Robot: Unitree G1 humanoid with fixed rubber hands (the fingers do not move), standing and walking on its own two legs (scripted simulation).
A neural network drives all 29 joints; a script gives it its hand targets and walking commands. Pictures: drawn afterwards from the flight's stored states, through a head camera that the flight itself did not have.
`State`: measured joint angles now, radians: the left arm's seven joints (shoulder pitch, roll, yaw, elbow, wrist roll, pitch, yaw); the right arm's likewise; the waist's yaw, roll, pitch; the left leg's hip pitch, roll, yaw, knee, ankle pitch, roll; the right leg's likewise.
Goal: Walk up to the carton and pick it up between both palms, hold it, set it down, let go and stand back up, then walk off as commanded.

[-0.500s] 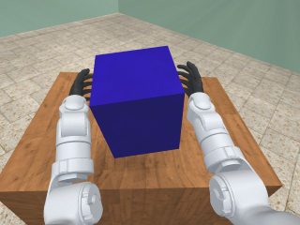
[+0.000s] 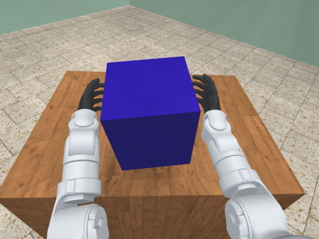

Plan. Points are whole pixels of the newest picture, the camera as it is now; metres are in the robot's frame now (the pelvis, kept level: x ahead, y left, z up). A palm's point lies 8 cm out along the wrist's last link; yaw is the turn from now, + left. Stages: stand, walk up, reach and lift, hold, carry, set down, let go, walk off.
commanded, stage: set down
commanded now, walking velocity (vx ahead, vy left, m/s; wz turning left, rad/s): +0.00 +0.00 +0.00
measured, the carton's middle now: (151, 116) +0.44 +0.02 +0.09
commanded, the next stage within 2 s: none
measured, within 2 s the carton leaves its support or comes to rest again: neither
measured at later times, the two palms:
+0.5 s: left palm (93, 114) +0.41 +0.17 +0.12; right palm (205, 110) +0.42 -0.13 +0.13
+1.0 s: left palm (94, 120) +0.40 +0.17 +0.11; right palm (204, 117) +0.41 -0.13 +0.11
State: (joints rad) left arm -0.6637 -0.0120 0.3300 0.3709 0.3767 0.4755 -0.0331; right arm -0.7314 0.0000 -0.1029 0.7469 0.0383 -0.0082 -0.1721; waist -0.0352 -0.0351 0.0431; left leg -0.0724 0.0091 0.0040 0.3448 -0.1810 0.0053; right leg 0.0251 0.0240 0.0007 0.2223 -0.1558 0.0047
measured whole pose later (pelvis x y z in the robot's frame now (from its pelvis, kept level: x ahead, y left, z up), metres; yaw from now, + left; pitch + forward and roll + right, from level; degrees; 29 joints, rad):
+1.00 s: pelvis +0.01 +0.00 +0.00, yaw +0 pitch -2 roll -1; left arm -0.72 -0.06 0.39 0.65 0.39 0.22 0.05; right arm -0.76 0.03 -0.39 0.96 -0.20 -0.11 -0.09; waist 0.03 -0.05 0.06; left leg -0.11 0.01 0.00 0.34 -0.19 0.01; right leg -0.03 0.02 0.00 0.25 -0.18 0.00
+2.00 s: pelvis +0.02 -0.01 +0.00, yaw +0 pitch +4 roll -1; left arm -0.73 -0.10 0.50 0.74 0.43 0.06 0.05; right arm -0.82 0.10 -0.64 0.97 -0.45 -0.17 -0.03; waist 0.05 -0.04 0.02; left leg -0.24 0.01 0.00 0.34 -0.18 0.01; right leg -0.16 0.02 0.00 0.27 -0.18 0.00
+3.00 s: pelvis +0.02 -0.01 +0.00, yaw +0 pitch +4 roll -1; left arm -0.73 -0.13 0.59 0.75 0.49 0.01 0.02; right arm -0.79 0.13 -0.71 0.92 -0.52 -0.17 0.00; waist 0.05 -0.05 0.02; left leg -0.24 0.01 0.00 0.34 -0.18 0.01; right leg -0.17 0.02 0.00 0.28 -0.19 0.00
